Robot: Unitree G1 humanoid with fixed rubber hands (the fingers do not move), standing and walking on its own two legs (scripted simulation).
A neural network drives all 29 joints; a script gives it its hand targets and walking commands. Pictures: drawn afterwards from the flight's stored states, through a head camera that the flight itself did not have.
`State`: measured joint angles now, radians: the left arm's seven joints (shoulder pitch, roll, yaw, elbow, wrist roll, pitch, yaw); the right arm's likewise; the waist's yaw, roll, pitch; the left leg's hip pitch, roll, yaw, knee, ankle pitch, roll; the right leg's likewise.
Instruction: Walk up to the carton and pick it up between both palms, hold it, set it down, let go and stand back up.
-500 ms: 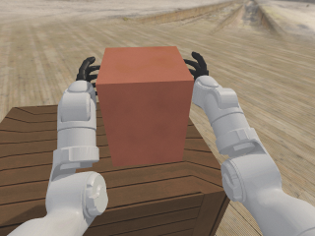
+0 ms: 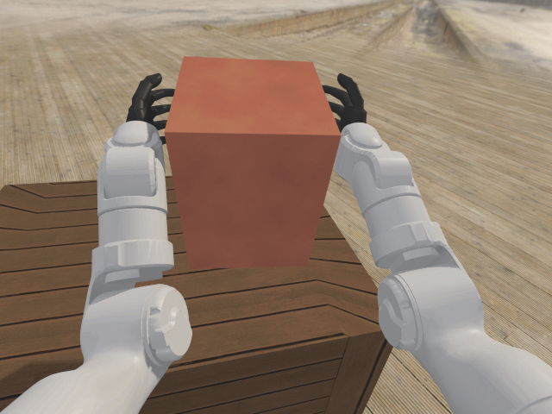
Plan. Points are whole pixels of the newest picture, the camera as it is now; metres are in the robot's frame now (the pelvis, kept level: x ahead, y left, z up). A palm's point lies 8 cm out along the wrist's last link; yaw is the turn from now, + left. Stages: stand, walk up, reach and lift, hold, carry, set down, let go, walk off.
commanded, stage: set down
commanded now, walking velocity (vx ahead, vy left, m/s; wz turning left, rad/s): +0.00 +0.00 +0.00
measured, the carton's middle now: (249, 167) +0.38 -0.01 +0.24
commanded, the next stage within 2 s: none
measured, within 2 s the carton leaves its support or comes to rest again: neither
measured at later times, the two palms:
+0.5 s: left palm (138, 183) +0.37 +0.15 +0.22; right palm (323, 180) +0.38 -0.12 +0.22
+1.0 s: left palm (142, 203) +0.36 +0.15 +0.19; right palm (320, 195) +0.38 -0.12 +0.19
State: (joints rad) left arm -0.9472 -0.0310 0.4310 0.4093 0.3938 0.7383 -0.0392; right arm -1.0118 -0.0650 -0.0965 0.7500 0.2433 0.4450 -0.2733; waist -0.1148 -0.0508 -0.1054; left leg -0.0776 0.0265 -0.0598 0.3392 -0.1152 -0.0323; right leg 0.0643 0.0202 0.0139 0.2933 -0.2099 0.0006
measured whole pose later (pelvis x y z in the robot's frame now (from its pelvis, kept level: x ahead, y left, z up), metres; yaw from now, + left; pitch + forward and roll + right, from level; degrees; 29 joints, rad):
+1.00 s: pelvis +0.01 -0.01 +0.00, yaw +0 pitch -10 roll +0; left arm -0.64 -0.13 0.35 0.15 0.45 0.59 -0.04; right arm -0.73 0.01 -0.03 0.68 0.11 0.08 -0.20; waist -0.03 -0.07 0.08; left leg -0.02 0.04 -0.04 0.31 -0.11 -0.05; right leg 0.10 0.02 -0.02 0.32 -0.24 -0.02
